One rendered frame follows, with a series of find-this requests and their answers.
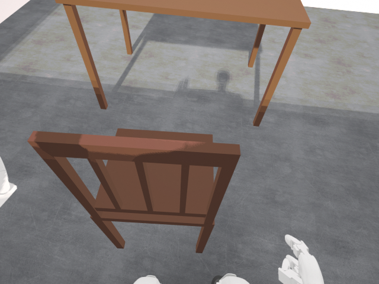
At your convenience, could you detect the chair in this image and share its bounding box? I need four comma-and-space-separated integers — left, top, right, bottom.
28, 128, 240, 253

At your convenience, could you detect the right robot shin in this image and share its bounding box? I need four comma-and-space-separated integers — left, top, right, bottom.
221, 273, 236, 280

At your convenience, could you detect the table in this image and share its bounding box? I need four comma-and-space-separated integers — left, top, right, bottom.
55, 0, 311, 127

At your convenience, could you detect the right robot hand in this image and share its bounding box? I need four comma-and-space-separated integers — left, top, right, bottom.
278, 234, 324, 284

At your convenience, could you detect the left robot hand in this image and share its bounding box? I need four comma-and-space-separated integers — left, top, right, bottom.
0, 157, 17, 207

